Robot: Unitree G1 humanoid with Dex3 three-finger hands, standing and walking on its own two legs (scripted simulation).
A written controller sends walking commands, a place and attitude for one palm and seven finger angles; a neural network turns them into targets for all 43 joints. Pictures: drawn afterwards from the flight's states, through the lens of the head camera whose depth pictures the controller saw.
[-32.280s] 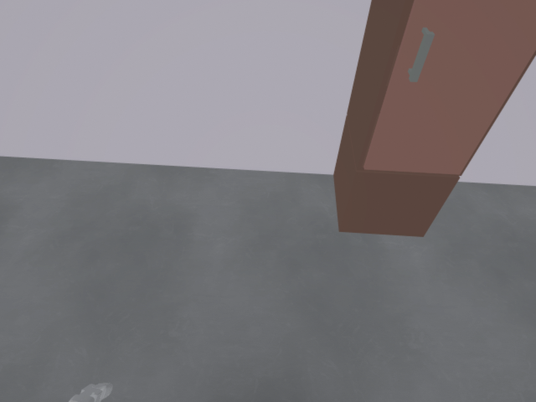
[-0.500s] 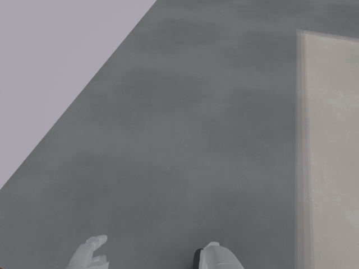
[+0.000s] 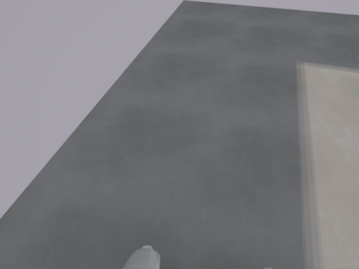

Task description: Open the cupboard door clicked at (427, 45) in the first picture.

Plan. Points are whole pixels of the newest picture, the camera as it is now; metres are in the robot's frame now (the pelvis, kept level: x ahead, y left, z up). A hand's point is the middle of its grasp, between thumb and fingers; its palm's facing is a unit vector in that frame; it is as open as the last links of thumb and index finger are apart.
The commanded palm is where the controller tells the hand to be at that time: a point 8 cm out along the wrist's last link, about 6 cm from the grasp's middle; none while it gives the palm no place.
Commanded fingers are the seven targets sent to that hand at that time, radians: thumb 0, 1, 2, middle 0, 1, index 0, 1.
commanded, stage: walk to a spot facing it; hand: left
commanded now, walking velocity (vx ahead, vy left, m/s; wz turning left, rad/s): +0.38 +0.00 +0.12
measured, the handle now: out of the picture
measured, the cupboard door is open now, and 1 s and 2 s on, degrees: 52 52 52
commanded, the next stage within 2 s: turn to face it in 0.36 s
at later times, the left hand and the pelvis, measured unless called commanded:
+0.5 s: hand (130, 193) +0.35 +0.20 -0.17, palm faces +0.04 -0.98 -0.20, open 7.3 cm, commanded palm none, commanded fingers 0.00 0.90 0.90 -0.20 -0.30 -0.20 -0.30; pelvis +0.29 +0.01 +0.00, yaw +2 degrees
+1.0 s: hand (142, 161) +0.49 +0.19 -0.20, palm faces +0.34 -0.93 -0.15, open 7.2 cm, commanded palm none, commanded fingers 0.00 0.90 0.90 -0.20 -0.30 -0.20 -0.30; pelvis +0.45 -0.01 -0.02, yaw +19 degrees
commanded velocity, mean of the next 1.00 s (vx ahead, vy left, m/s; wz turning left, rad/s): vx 0.14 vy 0.00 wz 0.35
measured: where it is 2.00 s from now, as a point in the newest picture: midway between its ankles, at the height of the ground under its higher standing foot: (201, 213)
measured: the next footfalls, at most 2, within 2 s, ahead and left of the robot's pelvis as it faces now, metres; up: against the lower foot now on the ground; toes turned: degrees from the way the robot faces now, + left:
left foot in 0.20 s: +0.23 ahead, +0.10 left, +0.00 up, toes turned +7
right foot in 0.60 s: +0.51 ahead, -0.14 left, +0.00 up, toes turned -2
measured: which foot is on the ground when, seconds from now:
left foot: up 0.00-0.18, down 0.20-0.60, up 0.62-0.98, down 1.00-1.00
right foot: down 0.00-0.18, up 0.20-0.58, down 0.60-1.00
